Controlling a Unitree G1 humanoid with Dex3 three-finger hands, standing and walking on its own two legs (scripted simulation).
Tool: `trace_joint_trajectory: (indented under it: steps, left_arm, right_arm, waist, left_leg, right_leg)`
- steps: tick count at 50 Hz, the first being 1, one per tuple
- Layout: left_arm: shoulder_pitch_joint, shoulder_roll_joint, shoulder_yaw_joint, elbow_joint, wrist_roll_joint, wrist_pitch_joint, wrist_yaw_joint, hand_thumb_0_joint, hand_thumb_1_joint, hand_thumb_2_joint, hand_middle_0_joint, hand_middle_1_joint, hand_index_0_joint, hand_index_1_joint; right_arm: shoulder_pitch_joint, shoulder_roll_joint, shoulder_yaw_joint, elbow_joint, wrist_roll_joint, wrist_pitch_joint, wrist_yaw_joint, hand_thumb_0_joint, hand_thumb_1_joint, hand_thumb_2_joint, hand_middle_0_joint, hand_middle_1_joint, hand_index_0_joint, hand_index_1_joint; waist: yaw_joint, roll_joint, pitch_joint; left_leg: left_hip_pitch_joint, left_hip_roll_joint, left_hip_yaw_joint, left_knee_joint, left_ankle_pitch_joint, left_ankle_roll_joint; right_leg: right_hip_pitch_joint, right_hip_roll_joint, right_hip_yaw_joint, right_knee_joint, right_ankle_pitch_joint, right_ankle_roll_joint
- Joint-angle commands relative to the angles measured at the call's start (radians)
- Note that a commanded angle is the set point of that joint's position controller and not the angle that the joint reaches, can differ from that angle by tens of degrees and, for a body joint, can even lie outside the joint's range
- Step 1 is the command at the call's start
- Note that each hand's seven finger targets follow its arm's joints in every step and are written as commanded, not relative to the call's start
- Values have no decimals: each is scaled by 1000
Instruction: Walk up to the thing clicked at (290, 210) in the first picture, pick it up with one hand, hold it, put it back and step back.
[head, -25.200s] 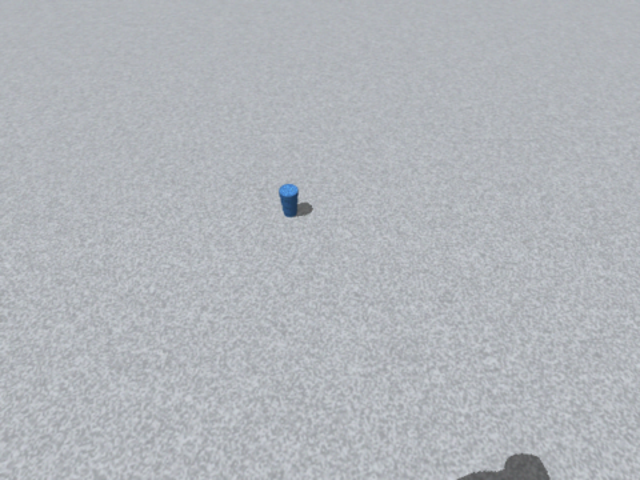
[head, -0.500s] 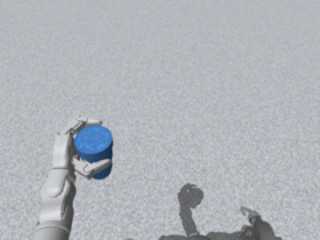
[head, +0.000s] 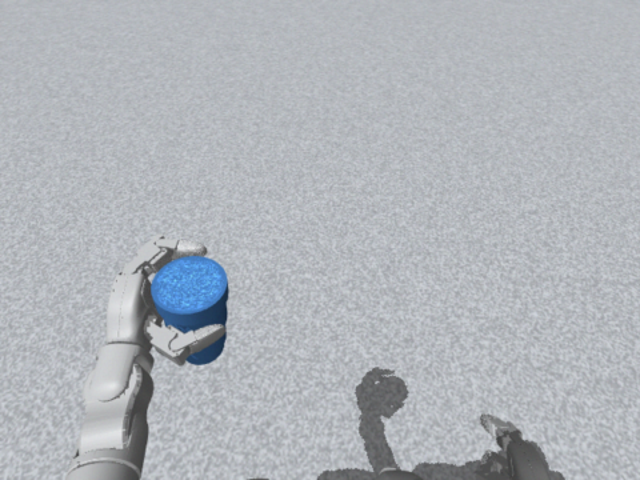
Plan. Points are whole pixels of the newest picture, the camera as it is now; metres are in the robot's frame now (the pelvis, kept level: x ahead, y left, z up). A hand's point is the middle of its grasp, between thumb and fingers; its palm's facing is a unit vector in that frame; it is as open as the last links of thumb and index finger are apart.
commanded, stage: hold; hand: left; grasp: from the side
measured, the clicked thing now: (196, 317) +0.30 +0.16 +0.03
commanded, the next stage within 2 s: crouch in 0.50 s
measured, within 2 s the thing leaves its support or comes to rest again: neither
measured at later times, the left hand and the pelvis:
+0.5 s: hand (181, 294) +0.31 +0.17 +0.07, palm faces +0.04 -1.00 +0.00, open 11.3 cm; pelvis +0.00 +0.00 +0.00, yaw +0 degrees
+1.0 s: hand (197, 330) +0.31 +0.17 -0.02, palm faces +0.09 -1.00 +0.03, open 11.3 cm; pelvis -0.02 +0.00 -0.04, yaw +0 degrees
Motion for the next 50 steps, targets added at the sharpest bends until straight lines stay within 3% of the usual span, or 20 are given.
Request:
trace_joint_trajectory:
  steps: [1, 2, 5, 6, 7, 9, 11, 14, 16, 17, 21, 22, 25, 28, 30, 33, 35, 41, 46, 50]
  left_arm:
    - [-292, 144, 63, -239, -15, -82, 9, 0, -34, 1190, -1203, -1393, -1225, -1389]
    - [-275, 161, 94, -193, -17, -83, 15, 0, -44, 1191, -1206, -1397, -1229, -1393]
    - [-312, 129, 49, -250, -21, -85, 10, 0, -34, 1208, -1204, -1404, -1227, -1401]
    - [-244, 127, 54, -183, -18, -76, 6, 0, -42, 1210, -1208, -1412, -1232, -1408]
    - [-237, 101, 18, -179, -15, -73, -3, 0, -32, 1208, -1223, -1419, -1247, -1414]
    - [-284, 139, 40, -241, -10, -84, -5, 0, -45, 1194, -1213, -1402, -1235, -1399]
    - [-287, 124, 26, -240, -12, -78, -10, 0, -61, 1180, -1207, -1393, -1229, -1390]
    - [-293, 147, 62, -213, -16, -73, 3, 0, -32, 1175, -1189, -1372, -1210, -1370]
    - [-314, 140, 54, -264, -19, -77, 12, 0, -4, 1193, -1196, -1389, -1218, -1386]
    - [-319, 168, 87, -260, -14, -76, 21, 0, -11, 1194, -1199, -1388, -1220, -1386]
    - [-264, 137, 68, -199, -9, -63, 23, 0, -29, 1227, -1227, -1423, -1248, -1422]
    - [-265, 111, 33, -195, -8, -58, 17, 0, -28, 1223, -1229, -1428, -1252, -1425]
    - [-268, 117, 35, -187, -7, -52, 8, 0, -40, 1223, -1235, -1429, -1257, -1427]
    - [-231, 119, 30, -204, -10, -56, 2, 0, -53, 1199, -1233, -1423, -1257, -1419]
    - [-309, 149, 48, -295, -15, -71, 6, 0, 29, 1244, -1271, -1445, -1290, -1445]
    - [-290, 143, 63, -242, -11, -71, 26, 0, 26, 1153, -1241, -1352, -1263, -1345]
    - [-243, 94, 44, -127, -11, -67, 34, 0, 29, 1133, -1228, -1328, -1248, -1321]
    - [-241, 88, 65, -25, 8, -113, 40, 0, 15, 1156, -1245, -1360, -1269, -1351]
    - [-348, 114, 98, -12, 9, -220, 33, 0, 34, 1194, -1271, -1397, -1294, -1389]
    - [-412, 133, 122, 70, 6, -331, 10, 0, 43, 1207, -1298, -1421, -1319, -1415]
  right_arm:
    - [-46, -131, -45, -130, 1, -43, -9, 0, -900, -902, 199, 300, 199, 300]
    - [-49, -128, -44, -123, 1, -42, -9, 0, -903, -903, 199, 300, 199, 300]
    - [-49, -131, -46, -136, 0, -44, -10, 0, -901, -903, 199, 300, 199, 300]
    - [-38, -133, -45, -129, 2, -43, -9, 0, -905, -903, 199, 300, 199, 300]
    - [-46, -133, -44, -131, 2, -44, -8, 0, -905, -903, 199, 300, 199, 300]
    - [-47, -133, -49, -136, 1, -45, -8, 0, -905, -903, 199, 300, 199, 300]
    - [-53, -130, -45, -144, 1, -46, -10, 0, -906, -903, 199, 300, 199, 300]
    - [-42, -138, -50, -124, 0, -47, -10, 0, -901, -903, 199, 300, 199, 300]
    - [-45, -131, -46, -135, 0, -45, -8, 0, -899, -902, 199, 300, 199, 300]
    - [-44, -129, -44, -138, 1, -45, -9, 0, -901, -902, 199, 300, 199, 300]
    - [-44, -133, -47, -137, 4, -43, -8, 0, -902, -903, 199, 300, 199, 300]
    - [-53, -124, -43, -140, 3, -41, -6, 0, -904, -903, 199, 300, 199, 300]
    - [-57, -134, -49, -145, 6, -44, -4, 0, -903, -903, 199, 300, 199, 300]
    - [-44, -144, -55, -144, 5, -47, 1, 0, -907, -903, 199, 300, 199, 300]
    - [-42, -139, -52, -152, 4, -49, 0, 0, -901, -907, 200, 301, 200, 301]
    - [-42, -130, -45, -139, 1, -49, -1, 0, -880, -902, 199, 300, 199, 300]
    - [-56, -124, -41, -133, 1, -50, 0, 0, -878, -901, 199, 300, 199, 300]
    - [-51, -135, -58, -124, -10, -61, 15, 0, -874, -899, 199, 300, 199, 300]
    - [-35, -138, -67, -116, -25, -71, 34, 0, -881, -902, 199, 300, 199, 300]
    - [-32, -151, -74, -109, -37, -89, 49, 0, -891, -904, 198, 300, 199, 300]
  waist:
    - [-7, 0, -213]
    - [-7, -4, -196]
    - [-13, 3, -232]
    - [-13, -7, -221]
    - [-19, -10, -194]
    - [-7, 18, -259]
    - [-18, -12, -247]
    - [-13, 7, -232]
    - [-5, 6, -256]
    - [3, 14, -259]
    - [-6, -14, -215]
    - [-11, -1, -192]
    - [-12, 2, -175]
    - [-7, 16, -238]
    - [-4, 29, -302]
    - [-10, -1, -238]
    - [-26, -55, -143]
    - [-31, -58, -132]
    - [-35, -9, -267]
    - [-46, 1, -339]
  left_leg:
    - [32, -26, 25, -125, 235, 24]
    - [17, -28, 26, -124, 204, 26]
    - [39, -29, 28, -128, 195, 26]
    - [34, -31, 29, -124, 199, 28]
    - [32, -28, 25, -133, 195, 26]
    - [49, -32, 29, -119, 233, 25]
    - [47, -31, 30, -118, 222, 29]
    - [46, -25, 23, -124, 223, 23]
    - [48, -25, 23, -122, 238, 22]
    - [47, -26, 24, -124, 235, 22]
    - [30, -25, 25, -134, 210, 26]
    - [17, -28, 27, -133, 195, 26]
    - [13, -26, 25, -142, 157, 26]
    - [46, -19, 11, -143, 219, 17]
    - [73, -23, 15, -132, 247, 18]
    - [32, -26, 24, -126, 196, 25]
    - [-25, -25, 23, -124, 129, 32]
    - [-125, -31, 27, -62, 64, 38]
    - [-219, -35, 22, 66, 91, 32]
    - [-385, -38, 9, 206, 6, 32]
  right_leg:
    - [147, 16, -14, -98, 235, -19]
    - [134, 15, -11, -105, 208, -16]
    - [145, 15, -9, -109, 203, -17]
    - [140, 14, -9, -109, 206, -16]
    - [132, 15, -13, -106, 201, -17]
    - [162, 13, -8, -103, 240, -19]
    - [160, 13, -8, -110, 233, -14]
    - [140, 18, -14, -98, 225, -19]
    - [163, 19, -16, -99, 235, -20]
    - [171, 19, -16, -101, 230, -21]
    - [151, 19, -15, -109, 210, -19]
    - [139, 17, -14, -112, 198, -18]
    - [115, 18, -16, -115, 160, -20]
    - [147, 23, -24, -92, 201, -26]
    - [181, 21, -20, -93, 232, -24]
    - [147, 18, -14, -102, 195, -19]
    - [87, 18, -18, -111, 138, -15]
    - [5, 10, -10, -56, 84, -15]
    - [-90, 8, -4, 82, 116, -23]
    - [-269, 10, -1, 231, 31, -29]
